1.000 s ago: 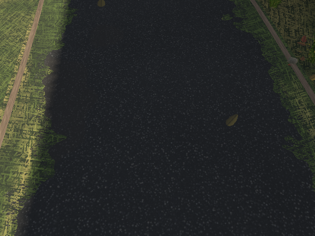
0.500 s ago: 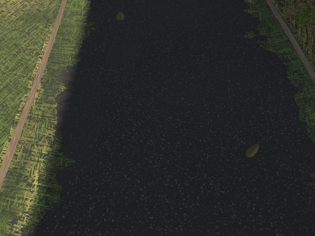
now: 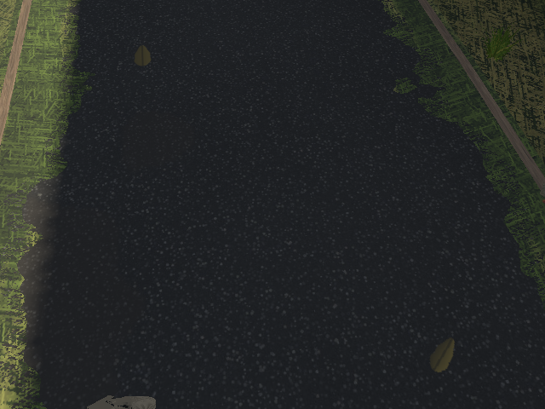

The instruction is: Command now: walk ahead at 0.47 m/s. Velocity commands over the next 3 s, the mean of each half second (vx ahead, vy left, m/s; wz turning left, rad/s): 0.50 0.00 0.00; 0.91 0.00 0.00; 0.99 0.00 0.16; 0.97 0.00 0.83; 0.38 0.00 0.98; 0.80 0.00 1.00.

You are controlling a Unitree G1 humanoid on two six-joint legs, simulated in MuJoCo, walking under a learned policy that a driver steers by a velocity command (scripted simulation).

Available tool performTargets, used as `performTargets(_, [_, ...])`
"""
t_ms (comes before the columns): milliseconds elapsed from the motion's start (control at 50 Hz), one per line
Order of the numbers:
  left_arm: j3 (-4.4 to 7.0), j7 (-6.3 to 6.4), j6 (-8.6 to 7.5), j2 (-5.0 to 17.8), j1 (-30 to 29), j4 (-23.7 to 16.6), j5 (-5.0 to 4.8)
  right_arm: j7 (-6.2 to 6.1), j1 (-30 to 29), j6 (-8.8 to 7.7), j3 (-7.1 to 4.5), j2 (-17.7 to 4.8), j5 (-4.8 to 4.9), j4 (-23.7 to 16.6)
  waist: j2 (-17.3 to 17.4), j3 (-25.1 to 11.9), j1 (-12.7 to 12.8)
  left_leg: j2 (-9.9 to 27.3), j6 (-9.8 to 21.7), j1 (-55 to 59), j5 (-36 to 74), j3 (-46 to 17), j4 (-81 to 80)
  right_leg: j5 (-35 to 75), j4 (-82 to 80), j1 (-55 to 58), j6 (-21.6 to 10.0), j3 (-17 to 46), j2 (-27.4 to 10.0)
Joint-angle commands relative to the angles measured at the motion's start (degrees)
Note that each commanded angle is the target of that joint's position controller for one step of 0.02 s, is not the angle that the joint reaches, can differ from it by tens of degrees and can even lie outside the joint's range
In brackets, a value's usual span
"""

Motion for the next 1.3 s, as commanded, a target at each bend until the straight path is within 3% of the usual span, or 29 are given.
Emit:
performTargets(20, [0.28,-0.29,-1.84,3.0,-4.9,-4.7,-1.09,-2.34,0.1,-0.13,-1.58,-12.0,0.47,-2.7,5.8,0.9,2.8,13.2,-0.6,-7.5,52.3,-4.3,-0.2,9.8,-12.0,14.9,-0.8,-2.0,6.2])
performTargets(60, [1.70,-0.45,-1.62,6.2,1.6,-3.1,-0.37,-2.95,-0.4,1.05,-1.65,-11.6,-0.58,-2.6,8.3,-3.9,6.4,13.2,-2.5,-3.2,59.3,-5.0,7.5,8.6,-12.1,23.6,-1.5,-1.9,9.7])
performTargets(100, [3.29,0.33,-1.25,9.4,19.6,2.6,0.18,-2.17,-7.9,2.14,-1.63,-12.0,-1.36,-4.4,9.7,-10.0,16.5,11.0,-4.3,-5.5,59.1,-3.8,29.3,13.8,-16.2,39.5,-4.3,1.7,6.2])
performTargets(120, [3.55,0.87,-0.61,13.6,25.9,4.7,2.58,-1.34,-4.9,1.98,-0.59,-7.6,-2.53,-5.4,-3.8,-18.3,14.8,3.5,-6.3,-19.0,21.0,-1.3,55.9,43.0,-7.5,56.7,-9.7,12.0,-7.1])
performTargets(140, [1.93,0.24,-1.16,10.6,26.1,5.4,4.30,-0.05,11.8,1.60,1.58,0.3,-0.13,-1.7,-14.1,-32.3,8.0,-2.9,-7.8,-34.1,-20.9,-15.3,74.7,51.5,-7.1,73.3,-23.2,36.9,-22.0])
performTargets(160, [2.09,0.11,-0.37,8.4,20.9,3.8,2.80,0.60,9.8,1.19,0.39,-5.6,0.57,-1.0,-5.2,-32.1,9.3,0.4,-5.9,-33.3,-16.4,-19.8,75.3,40.9,-12.1,65.4,-21.5,35.0,-18.3])
performTargets(200, [1.07,0.16,0.48,5.9,7.8,1.8,-0.31,-0.25,-3.9,1.99,-1.25,-9.3,0.38,-5.4,5.8,-13.9,4.5,6.4,-5.8,-36.8,-9.1,-11.5,66.7,9.0,-21.1,43.2,-15.5,23.9,-12.2])
performTargets(260, [1.47,0.49,0.90,7.6,5.8,2.4,0.34,-0.83,-6.0,4.22,-2.14,-7.4,-0.52,-7.2,-0.8,-6.3,1.4,11.0,-4.2,-31.9,-0.2,-9.1,57.5,-32.7,-33.3,24.6,-12.0,24.0,-7.0])
performTargets(320, [2.27,1.63,0.11,8.8,9.3,3.8,0.27,-1.54,-10.1,3.43,-2.65,-7.5,-0.51,-8.5,-2.7,-4.4,1.8,13.2,-3.6,-36.5,3.8,-8.5,50.5,-37.7,-36.1,23.3,-11.7,22.2,-6.4])
performTargets(340, [2.73,1.80,0.62,8.9,14.9,6.4,0.95,0.87,-12.0,4.27,-1.45,-5.6,-5.63,-10.3,0.1,-3.1,2.0,12.9,-4.2,-34.0,5.5,-5.3,45.8,-35.3,-36.6,20.0,-10.1,18.3,-5.3])
performTargets(440, [4.31,0.90,1.28,11.6,15.7,4.5,0.77,2.02,-20.4,4.69,-1.46,-7.2,-2.68,-14.2,-3.7,-3.2,4.4,11.9,-6.0,-32.6,11.0,-2.7,30.0,-35.6,-37.7,22.9,-8.0,15.5,-5.3])
performTargets(560, [4.83,0.81,1.51,12.6,15.7,3.1,0.62,1.64,-21.9,3.20,-1.72,-8.5,-1.91,-17.0,-2.9,-2.3,4.7,9.5,-3.8,-24.1,6.4,-0.3,16.3,-38.7,-33.6,26.1,-7.5,15.9,-8.4])
performTargets(600, [4.24,1.08,1.79,10.6,13.8,2.1,0.71,1.07,-13.3,1.97,-2.01,-8.6,-2.43,-14.9,1.1,-2.8,0.4,8.5,-2.0,-10.8,3.3,0.0,10.2,-39.1,-24.2,19.2,-6.3,12.7,-5.4])
performTargets(620, [2.86,1.09,1.57,6.0,11.4,0.5,1.45,0.35,-2.2,0.92,-3.03,-12.0,-3.16,-11.7,10.4,-5.4,-4.1,15.6,-0.4,1.1,-7.6,-11.6,3.9,-33.9,-6.2,10.3,-4.2,6.4,0.6])
performTargets(640, [1.32,0.64,0.45,1.0,9.0,-3.1,0.52,0.12,0.9,0.89,-4.73,-18.8,-3.90,-11.8,21.9,-5.1,-4.3,27.7,3.5,10.1,-25.0,-35.1,-4.9,-34.3,10.9,-7.5,-2.3,0.1,7.7])
performTargets(660, [1.83,0.69,0.34,4.7,9.0,-2.9,1.75,0.10,-1.5,1.17,-4.83,-17.6,-3.61,-12.4,13.0,-2.7,-2.4,30.5,6.1,7.2,-30.3,-43.1,-6.3,-30.2,19.3,-14.6,-3.3,5.3,5.4])
performTargets(700, [2.62,-0.31,0.45,7.7,9.3,-2.1,2.27,0.84,-6.1,0.75,-3.60,-12.6,-2.47,-13.7,4.9,-3.2,1.0,24.3,3.5,2.8,-20.3,-31.9,-4.2,-21.1,21.6,-11.7,-2.2,7.3,1.5])
performTargets(740, [2.56,-1.16,1.63,7.5,9.8,-1.5,3.28,0.78,-6.6,0.17,-2.90,-10.6,-1.77,-13.4,6.7,-2.2,2.4,19.9,1.8,-1.8,-13.0,-23.8,-7.5,-17.5,21.1,-7.8,0.0,5.0,-0.4])
performTargets(820, [1.67,-1.65,3.28,5.6,1.9,-4.1,3.03,1.13,-0.9,-0.34,-2.61,-9.2,-1.41,-10.5,6.0,2.6,1.1,16.0,2.4,-4.3,3.2,-15.2,-10.1,-10.1,18.4,-9.6,1.7,1.3,-0.9])
performTargets(960, [-0.33,-1.95,2.82,4.1,-11.4,-9.0,1.85,0.25,3.7,-1.09,-2.28,-10.3,-1.37,-7.2,6.9,5.7,-0.3,16.0,2.4,-0.9,34.8,-6.8,-13.3,-3.7,-3.8,2.0,-0.3,-5.0,1.7])
performTargets(1020, [-0.05,-0.51,2.86,5.9,-8.5,-8.6,1.99,-0.22,2.8,-0.58,-2.36,-12.8,-1.77,-5.6,9.4,1.6,2.9,17.4,2.1,5.3,69.1,-3.1,-4.0,-10.6,-7.2,12.6,-4.0,-7.9,7.4])
performTargets(1060, [1.59,1.01,2.64,9.9,7.8,-4.2,2.05,-1.23,1.2,0.70,-2.93,-15.3,-2.76,-4.7,12.0,-7.5,11.1,19.0,1.8,5.2,80.0,-2.5,16.1,-17.0,-7.6,29.3,-6.6,-6.2,9.9])
performTargets(1080, [2.74,1.97,2.48,12.0,20.9,-0.1,2.47,-1.45,-1.8,1.20,-3.10,-15.7,-2.63,-5.3,10.6,-13.2,17.4,17.6,1.5,-3.5,70.7,-1.5,32.0,-16.8,-9.6,45.2,-8.2,-3.0,6.9])
performTargets(1100, [4.35,2.96,2.55,17.2,28.5,1.4,4.18,-0.59,0.1,0.98,-1.86,-10.0,-1.75,-7.3,1.3,-20.6,16.6,12.2,1.4,-21.3,41.1,-1.3,53.1,-37.7,-9.6,62.4,-10.6,13.6,-6.8])
performTargets(1120, [5.06,2.03,2.62,18.4,27.1,1.6,3.86,0.58,3.7,-0.01,-1.16,-5.9,0.27,-8.6,-12.0,-26.5,11.2,1.8,0.3,-39.6,-5.4,-7.4,70.3,-51.6,-20.6,71.2,-15.9,46.9,-18.7])
performTargets(1140, [4.77,1.39,2.72,14.7,22.4,2.0,2.73,0.07,-4.2,-0.16,-2.29,-11.2,-0.23,-10.0,-4.5,-17.4,11.3,5.6,2.2,-47.1,-1.5,-10.7,71.8,-48.7,-24.7,65.4,-13.9,44.4,-15.3])
performTargets(1180, [3.50,1.27,1.74,8.8,17.1,2.7,2.66,0.44,-10.4,-0.42,-1.75,-9.4,-0.90,-11.8,3.4,-4.3,7.3,10.5,2.1,-45.4,4.4,-9.6,64.9,-34.1,-28.1,46.7,-11.7,29.0,-11.9])
performTargets(1220, [2.24,1.67,0.96,5.6,16.2,4.4,2.38,1.68,-8.7,1.39,-1.08,-6.5,-2.99,-11.9,1.0,-0.9,2.2,12.7,0.7,-39.8,4.7,-9.8,60.2,-32.2,-31.3,35.0,-9.3,21.2,-7.8])
performTargets(1300, [2.33,1.31,-0.91,7.2,19.5,6.2,0.97,3.16,-19.1,3.04,-0.43,-6.2,-3.45,-16.1,0.2,6.5,1.9,15.3,-1.7,-47.1,11.7,-5.9,50.1,-23.9,-38.3,29.4,-8.5,11.2,-4.4])
Next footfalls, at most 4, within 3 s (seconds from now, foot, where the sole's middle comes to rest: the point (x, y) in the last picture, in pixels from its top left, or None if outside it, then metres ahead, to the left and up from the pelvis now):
0.10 right None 0.33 -0.07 -0.77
0.62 left None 0.41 0.14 -0.77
1.08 right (267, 272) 0.84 -0.02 -0.77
1.56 left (215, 158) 1.29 0.13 -0.77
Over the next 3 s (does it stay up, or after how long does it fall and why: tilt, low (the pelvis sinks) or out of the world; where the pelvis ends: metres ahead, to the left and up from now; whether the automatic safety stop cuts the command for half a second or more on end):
stays up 1.91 0.49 0.00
